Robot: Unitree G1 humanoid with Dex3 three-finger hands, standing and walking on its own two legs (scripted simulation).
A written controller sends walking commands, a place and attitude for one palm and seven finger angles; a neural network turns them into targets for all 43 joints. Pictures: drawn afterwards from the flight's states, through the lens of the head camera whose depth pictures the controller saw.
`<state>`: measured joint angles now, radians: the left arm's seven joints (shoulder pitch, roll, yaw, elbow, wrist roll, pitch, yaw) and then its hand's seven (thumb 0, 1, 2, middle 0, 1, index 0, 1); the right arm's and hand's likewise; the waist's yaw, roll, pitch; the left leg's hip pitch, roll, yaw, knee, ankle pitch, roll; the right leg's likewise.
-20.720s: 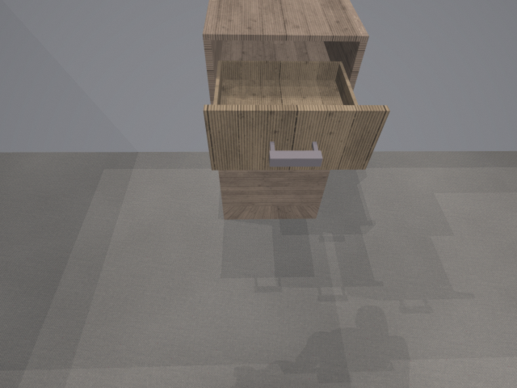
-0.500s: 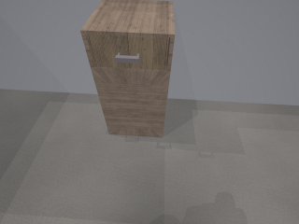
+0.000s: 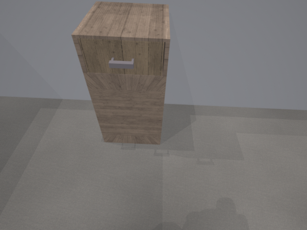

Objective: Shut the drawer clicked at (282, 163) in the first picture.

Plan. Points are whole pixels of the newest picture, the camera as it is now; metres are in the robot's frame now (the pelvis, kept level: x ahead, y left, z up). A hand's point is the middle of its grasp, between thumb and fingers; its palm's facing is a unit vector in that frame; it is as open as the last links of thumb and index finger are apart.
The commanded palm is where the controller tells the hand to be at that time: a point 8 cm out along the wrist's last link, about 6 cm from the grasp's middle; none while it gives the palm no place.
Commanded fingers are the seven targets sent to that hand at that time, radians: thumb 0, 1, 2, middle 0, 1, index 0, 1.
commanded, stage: look to check the result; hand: left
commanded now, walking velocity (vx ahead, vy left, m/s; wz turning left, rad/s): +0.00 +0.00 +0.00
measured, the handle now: (122, 62) +0.83 +0.19 -0.02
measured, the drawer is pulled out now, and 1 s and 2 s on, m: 0.00 0.00 0.00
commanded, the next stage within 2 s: stand and wait in 0.50 s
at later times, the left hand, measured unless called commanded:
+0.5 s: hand out of the picture -0.02 +0.15 -0.18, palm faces +0.04 -0.99 -0.17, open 7.4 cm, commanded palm none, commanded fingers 0.00 0.90 0.90 -0.20 -0.30 -0.20 -0.30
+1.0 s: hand out of the picture +0.01 +0.16 -0.17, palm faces +0.03 -0.98 -0.19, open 7.4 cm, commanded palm none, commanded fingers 0.00 0.90 0.90 -0.20 -0.30 -0.20 -0.30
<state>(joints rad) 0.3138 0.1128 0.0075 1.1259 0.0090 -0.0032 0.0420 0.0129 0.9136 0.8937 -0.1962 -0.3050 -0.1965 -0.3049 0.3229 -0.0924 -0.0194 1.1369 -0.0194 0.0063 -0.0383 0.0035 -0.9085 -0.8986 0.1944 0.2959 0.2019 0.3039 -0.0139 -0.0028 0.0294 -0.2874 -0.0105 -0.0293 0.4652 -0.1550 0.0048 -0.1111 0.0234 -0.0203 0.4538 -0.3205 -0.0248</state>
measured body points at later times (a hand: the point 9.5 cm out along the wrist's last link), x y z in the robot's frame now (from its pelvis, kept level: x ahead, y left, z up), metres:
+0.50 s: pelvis +0.02 -0.01 +0.00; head +0.03 -0.01 +0.45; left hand -0.02 +0.20 -0.16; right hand +0.01 -0.22 -0.16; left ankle +0.06 +0.12 -0.74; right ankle -0.05 -0.10 -0.74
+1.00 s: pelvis +0.03 -0.01 +0.00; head +0.04 -0.01 +0.45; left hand +0.01 +0.21 -0.16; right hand +0.01 -0.22 -0.16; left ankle +0.06 +0.12 -0.74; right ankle -0.05 -0.10 -0.74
